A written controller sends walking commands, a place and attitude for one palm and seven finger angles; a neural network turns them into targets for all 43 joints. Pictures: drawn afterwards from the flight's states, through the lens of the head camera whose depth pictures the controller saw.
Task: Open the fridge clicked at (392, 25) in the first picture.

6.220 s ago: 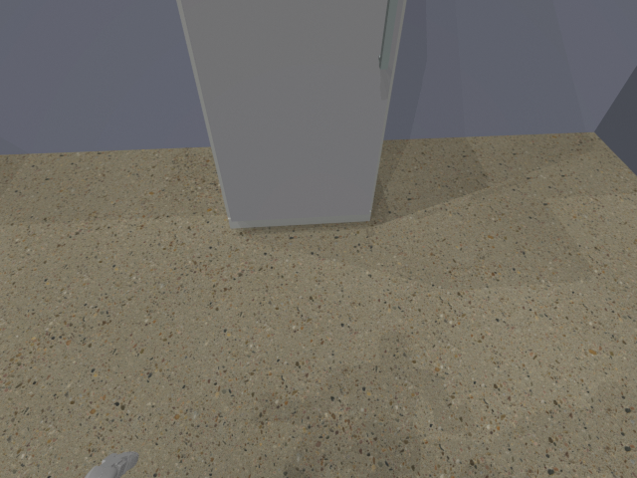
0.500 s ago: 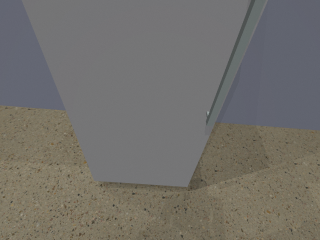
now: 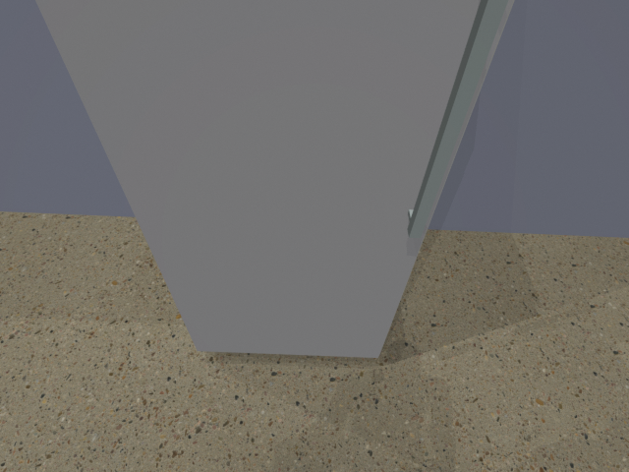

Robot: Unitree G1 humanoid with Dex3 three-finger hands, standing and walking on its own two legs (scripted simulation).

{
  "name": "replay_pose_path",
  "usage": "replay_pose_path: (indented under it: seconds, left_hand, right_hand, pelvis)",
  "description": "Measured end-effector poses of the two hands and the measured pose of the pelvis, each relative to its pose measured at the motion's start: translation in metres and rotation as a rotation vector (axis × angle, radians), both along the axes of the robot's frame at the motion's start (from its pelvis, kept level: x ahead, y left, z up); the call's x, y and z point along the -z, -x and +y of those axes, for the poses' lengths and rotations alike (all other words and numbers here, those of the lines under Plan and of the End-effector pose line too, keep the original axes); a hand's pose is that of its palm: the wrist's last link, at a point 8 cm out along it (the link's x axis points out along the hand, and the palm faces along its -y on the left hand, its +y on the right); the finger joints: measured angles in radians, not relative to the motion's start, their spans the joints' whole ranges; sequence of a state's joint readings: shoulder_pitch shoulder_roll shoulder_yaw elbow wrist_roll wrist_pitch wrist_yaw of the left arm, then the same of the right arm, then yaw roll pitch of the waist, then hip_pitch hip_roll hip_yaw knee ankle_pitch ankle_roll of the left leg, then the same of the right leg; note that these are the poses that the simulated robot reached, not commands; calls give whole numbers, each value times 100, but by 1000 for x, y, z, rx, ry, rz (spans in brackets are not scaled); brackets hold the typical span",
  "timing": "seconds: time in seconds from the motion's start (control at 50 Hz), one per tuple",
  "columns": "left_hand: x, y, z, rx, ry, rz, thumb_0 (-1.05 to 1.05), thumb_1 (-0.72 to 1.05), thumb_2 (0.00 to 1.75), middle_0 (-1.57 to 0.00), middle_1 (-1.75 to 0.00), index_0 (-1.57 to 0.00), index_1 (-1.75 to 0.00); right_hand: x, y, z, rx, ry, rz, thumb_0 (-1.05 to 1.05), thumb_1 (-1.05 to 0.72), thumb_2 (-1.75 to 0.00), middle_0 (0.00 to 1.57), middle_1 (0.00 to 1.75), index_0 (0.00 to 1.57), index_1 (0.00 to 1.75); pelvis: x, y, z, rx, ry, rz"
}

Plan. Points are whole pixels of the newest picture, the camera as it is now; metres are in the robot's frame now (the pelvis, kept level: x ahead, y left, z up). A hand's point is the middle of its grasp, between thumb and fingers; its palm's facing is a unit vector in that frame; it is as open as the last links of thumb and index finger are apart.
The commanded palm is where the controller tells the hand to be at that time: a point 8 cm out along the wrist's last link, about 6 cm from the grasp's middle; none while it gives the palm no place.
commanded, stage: look again from close up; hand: right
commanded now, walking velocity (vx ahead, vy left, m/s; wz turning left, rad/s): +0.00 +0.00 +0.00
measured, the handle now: (443, 132) +0.54 -0.15 +0.17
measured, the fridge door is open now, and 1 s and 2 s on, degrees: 0 0 0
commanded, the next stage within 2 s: shuffle to correct the standing spot in 0.54 s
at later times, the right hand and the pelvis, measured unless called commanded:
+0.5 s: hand out of the picture +0.02 -0.21 -0.17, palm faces +0.00 +0.97 -0.25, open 7.3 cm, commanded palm none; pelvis -0.01 -0.01 +0.00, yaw +0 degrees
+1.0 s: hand out of the picture +0.00 -0.19 -0.19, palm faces +0.01 +0.99 -0.15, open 7.3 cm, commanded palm none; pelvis +0.04 -0.02 -0.01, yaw +1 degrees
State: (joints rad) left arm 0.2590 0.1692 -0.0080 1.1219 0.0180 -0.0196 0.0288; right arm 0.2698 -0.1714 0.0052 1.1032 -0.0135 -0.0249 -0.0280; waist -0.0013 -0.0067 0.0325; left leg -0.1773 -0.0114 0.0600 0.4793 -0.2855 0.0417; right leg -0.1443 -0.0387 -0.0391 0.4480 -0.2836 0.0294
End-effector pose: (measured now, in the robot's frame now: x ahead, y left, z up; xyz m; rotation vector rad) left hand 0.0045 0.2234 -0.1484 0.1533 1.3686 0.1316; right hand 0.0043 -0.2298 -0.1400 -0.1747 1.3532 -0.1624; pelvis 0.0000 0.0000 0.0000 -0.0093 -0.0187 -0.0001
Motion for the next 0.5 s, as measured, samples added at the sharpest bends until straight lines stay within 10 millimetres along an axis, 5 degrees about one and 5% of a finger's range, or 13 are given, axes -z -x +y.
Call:
replay_pose_path:
  seconds: [0.5]
  left_hand:
    - [-6, -1, 4, 24, -25, -13, 0, 91, 90, -20, -30, -20, -29]
  right_hand:
    - [-7, -13, -28, -25, 35, -42, 0, -91, -90, 20, 30, 20, 30]
  pelvis:
    - [-3, 10, -9, 2, 1, 3]
